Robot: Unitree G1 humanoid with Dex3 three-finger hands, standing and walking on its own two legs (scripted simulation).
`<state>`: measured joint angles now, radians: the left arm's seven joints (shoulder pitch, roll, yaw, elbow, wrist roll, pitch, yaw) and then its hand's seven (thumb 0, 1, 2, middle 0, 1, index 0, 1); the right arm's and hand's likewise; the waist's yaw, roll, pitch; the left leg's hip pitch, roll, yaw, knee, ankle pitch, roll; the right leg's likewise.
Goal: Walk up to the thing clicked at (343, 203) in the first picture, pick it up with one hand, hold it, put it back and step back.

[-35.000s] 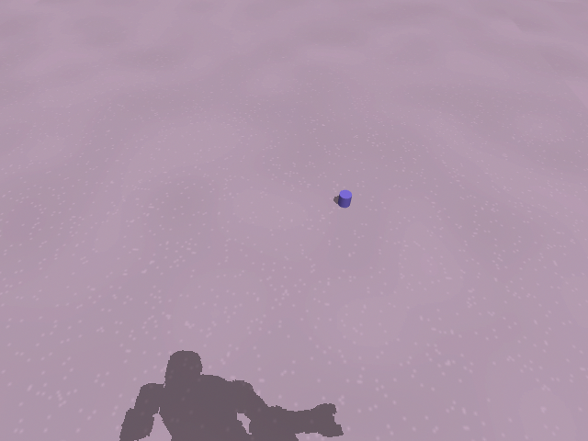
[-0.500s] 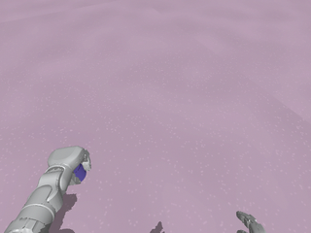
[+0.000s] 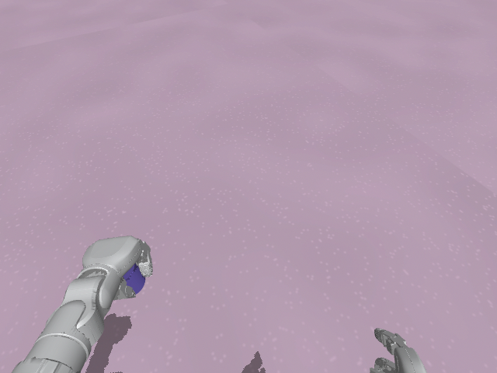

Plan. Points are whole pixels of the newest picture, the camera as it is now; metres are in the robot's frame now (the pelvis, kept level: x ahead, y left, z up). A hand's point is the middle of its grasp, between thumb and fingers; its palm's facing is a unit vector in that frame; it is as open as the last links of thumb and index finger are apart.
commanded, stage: hold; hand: left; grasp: from above
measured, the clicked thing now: (124, 275) +0.32 +0.23 -0.07
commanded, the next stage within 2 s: crouch in 0.98 s
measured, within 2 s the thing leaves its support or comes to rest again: neither
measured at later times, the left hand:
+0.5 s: hand (121, 275) +0.30 +0.22 -0.02, palm faces -0.43 -0.07 -0.90, open 6.4 cm
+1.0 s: hand (122, 272) +0.31 +0.22 -0.03, palm faces -0.45 -0.06 -0.89, open 6.5 cm
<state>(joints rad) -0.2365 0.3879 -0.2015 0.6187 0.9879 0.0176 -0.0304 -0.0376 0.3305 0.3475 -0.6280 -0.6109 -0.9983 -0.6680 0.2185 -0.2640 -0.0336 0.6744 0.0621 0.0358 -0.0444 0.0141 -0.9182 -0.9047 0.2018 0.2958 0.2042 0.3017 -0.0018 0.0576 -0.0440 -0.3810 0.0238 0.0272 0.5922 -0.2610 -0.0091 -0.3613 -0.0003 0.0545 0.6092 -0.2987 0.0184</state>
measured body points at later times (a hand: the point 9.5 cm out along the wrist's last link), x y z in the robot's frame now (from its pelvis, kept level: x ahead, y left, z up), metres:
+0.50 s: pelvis +0.00 +0.00 +0.01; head +0.01 -0.03 +0.46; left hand +0.32 +0.22 +0.03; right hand +0.15 -0.25 -0.10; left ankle +0.03 +0.13 -0.73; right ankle +0.01 -0.13 -0.73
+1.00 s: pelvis +0.02 +0.00 +0.01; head +0.03 -0.02 +0.46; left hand +0.33 +0.22 +0.03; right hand +0.16 -0.25 -0.11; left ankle +0.03 +0.13 -0.73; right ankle +0.01 -0.13 -0.73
